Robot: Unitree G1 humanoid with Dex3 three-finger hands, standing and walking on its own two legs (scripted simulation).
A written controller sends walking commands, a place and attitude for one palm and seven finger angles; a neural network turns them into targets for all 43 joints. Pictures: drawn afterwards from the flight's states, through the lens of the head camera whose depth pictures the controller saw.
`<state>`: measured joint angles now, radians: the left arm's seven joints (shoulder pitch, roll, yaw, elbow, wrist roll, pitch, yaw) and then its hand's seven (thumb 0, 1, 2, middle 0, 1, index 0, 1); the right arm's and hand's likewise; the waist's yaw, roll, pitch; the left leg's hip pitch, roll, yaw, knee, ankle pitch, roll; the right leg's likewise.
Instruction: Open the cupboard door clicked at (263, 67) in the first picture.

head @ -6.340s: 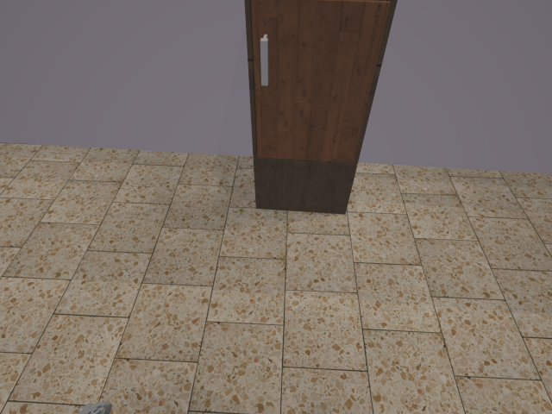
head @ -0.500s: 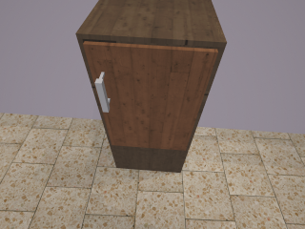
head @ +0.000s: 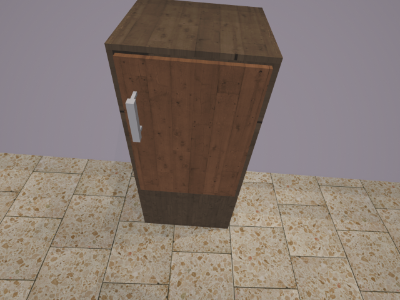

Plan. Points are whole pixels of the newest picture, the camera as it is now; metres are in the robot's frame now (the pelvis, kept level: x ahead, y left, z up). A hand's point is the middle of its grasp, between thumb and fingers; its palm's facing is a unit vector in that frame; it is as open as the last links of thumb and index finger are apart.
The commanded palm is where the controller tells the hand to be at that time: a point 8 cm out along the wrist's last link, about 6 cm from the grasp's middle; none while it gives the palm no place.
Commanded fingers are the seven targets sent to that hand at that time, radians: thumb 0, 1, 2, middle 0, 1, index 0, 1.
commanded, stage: come to a stop and stand still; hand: left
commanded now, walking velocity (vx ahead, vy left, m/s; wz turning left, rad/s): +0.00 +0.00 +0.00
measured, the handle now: (135, 117) +0.59 +0.22 +0.02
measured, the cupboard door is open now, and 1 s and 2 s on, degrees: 0 0 0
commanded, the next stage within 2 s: look again from close up in 0.58 s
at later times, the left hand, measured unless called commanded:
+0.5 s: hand out of the picture -0.08 +0.19 -0.17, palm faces +0.04 -0.98 -0.20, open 7.4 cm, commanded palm none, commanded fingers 0.00 0.90 0.90 -0.20 -0.30 -0.20 -0.30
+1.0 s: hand out of the picture -0.06 +0.17 -0.17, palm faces +0.05 -0.99 -0.14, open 7.4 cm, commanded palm none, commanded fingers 0.00 0.90 0.90 -0.20 -0.30 -0.20 -0.30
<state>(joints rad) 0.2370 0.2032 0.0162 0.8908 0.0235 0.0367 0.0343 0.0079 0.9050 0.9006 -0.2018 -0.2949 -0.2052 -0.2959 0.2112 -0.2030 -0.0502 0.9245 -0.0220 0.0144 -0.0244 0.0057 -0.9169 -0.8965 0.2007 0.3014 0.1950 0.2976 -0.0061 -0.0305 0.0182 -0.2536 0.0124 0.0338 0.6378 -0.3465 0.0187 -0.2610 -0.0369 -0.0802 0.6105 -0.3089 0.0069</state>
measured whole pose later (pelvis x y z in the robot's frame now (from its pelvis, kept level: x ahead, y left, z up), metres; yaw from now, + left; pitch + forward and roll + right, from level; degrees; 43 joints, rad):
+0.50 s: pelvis -0.04 +0.01 +0.01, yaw +0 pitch -2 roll +0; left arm 0.41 0.18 0.01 1.05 0.03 0.02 0.03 0.01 0.91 0.90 -0.20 -0.29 -0.20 -0.30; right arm 0.33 -0.16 -0.02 1.06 -0.02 0.03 -0.01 0.00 -0.91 -0.90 0.20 0.30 0.20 0.30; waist 0.00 -0.01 -0.01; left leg -0.27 -0.01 0.05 0.50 -0.20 0.04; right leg -0.27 -0.05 -0.07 0.46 -0.16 0.02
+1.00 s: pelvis -0.04 +0.02 +0.01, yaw +0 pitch -1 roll -1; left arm 0.38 0.11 0.02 1.06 0.03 0.00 0.04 0.01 0.91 0.90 -0.20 -0.29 -0.20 -0.30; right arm 0.33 -0.10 -0.03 1.09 -0.01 0.01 -0.02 0.00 -0.91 -0.90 0.20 0.30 0.20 0.30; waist 0.00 -0.02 -0.01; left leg -0.29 -0.01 0.06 0.52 -0.22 0.05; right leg -0.29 -0.04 -0.04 0.47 -0.17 0.03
